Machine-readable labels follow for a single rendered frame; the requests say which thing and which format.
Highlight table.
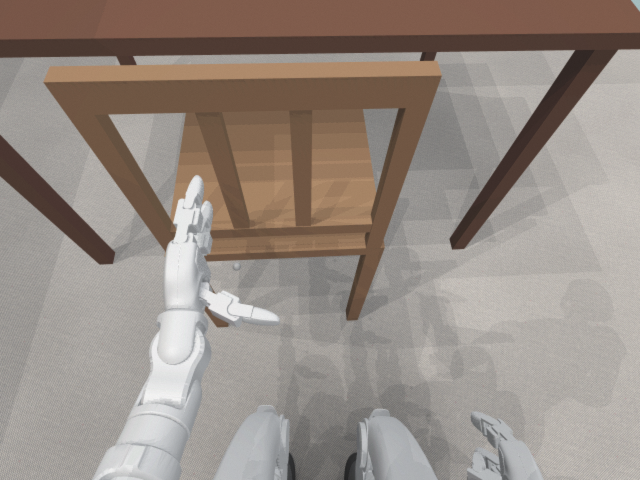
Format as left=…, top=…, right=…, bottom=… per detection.
left=0, top=0, right=640, bottom=265

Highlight robot left forearm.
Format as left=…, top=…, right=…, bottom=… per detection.
left=92, top=308, right=211, bottom=480

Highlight chair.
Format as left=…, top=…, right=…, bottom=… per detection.
left=43, top=61, right=442, bottom=327

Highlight robot right thigh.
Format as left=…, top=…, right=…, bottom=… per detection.
left=357, top=416, right=438, bottom=480

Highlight right robot hand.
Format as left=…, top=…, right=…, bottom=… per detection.
left=467, top=411, right=544, bottom=480

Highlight right robot shin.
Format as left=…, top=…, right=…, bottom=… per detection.
left=355, top=409, right=390, bottom=480

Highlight left robot hand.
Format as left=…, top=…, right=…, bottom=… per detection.
left=163, top=175, right=280, bottom=327

